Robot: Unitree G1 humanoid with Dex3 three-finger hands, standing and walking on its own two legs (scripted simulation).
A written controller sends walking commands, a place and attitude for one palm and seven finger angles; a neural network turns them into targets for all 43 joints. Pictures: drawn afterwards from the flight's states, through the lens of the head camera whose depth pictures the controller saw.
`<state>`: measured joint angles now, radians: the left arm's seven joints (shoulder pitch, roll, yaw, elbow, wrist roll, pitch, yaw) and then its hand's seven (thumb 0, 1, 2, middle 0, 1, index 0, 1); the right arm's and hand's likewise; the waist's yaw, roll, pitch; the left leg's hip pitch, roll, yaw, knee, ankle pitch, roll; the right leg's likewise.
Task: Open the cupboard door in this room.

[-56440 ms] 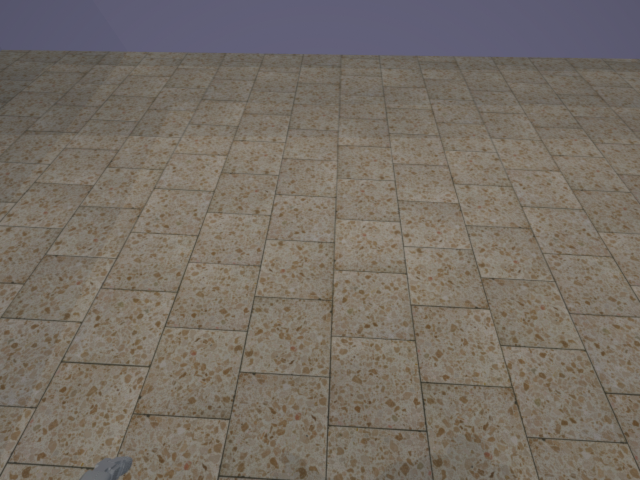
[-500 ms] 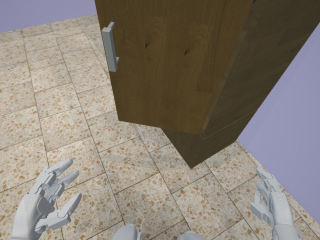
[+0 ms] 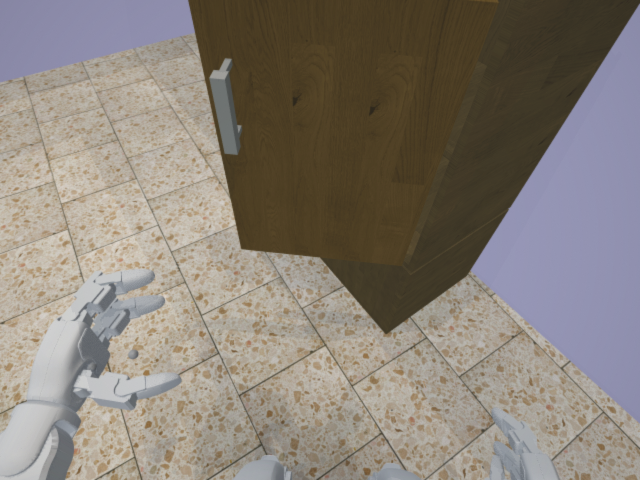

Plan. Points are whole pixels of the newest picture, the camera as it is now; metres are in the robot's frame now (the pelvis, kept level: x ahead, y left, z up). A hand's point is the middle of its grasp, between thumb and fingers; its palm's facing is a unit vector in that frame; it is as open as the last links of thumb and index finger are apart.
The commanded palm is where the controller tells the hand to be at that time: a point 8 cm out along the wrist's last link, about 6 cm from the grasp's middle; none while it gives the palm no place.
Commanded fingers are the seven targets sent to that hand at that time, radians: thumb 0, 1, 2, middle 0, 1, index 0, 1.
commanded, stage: raise the hand with hooked fingers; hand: left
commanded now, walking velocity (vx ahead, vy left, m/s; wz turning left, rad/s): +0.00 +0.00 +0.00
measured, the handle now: (229, 107) +0.62 +0.19 +0.11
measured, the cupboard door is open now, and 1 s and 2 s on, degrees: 48 48 48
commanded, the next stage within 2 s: move the hooked fingers beside the handle in 1.10 s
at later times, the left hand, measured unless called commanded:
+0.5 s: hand (107, 279) +0.30 +0.25 +0.11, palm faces +0.00 -1.00 -0.06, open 13.9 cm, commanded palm +0.27 +0.30 +0.12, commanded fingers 0.00 -0.50 0.30 -0.30 -1.20 -0.30 -1.20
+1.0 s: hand (126, 259) +0.32 +0.23 +0.12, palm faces -0.01 -1.00 -0.03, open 14.0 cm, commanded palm +0.29 +0.28 +0.13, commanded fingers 0.00 -0.50 0.30 -0.30 -1.20 -0.30 -1.20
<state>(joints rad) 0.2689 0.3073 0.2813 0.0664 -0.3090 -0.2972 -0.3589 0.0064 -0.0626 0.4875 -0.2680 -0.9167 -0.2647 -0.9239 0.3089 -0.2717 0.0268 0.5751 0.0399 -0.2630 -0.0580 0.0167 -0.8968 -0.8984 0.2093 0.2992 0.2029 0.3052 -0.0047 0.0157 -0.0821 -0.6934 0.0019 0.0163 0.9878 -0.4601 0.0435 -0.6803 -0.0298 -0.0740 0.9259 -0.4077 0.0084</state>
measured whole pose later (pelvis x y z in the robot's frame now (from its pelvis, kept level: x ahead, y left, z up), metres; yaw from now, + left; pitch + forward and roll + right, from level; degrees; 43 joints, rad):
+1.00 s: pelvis +0.02 -0.03 +0.03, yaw -1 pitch +6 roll -1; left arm -0.06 0.42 0.44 0.39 -0.35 -0.18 -0.52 -0.01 -0.50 0.30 -0.30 -1.19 -0.30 -1.20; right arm 0.29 -0.29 0.04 0.57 0.05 -0.20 -0.09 0.01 -0.90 -0.90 0.21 0.30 0.20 0.30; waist 0.00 0.02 -0.06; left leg -0.46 0.03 0.02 0.75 -0.39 0.00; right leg -0.48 0.01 -0.07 0.72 -0.35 -0.03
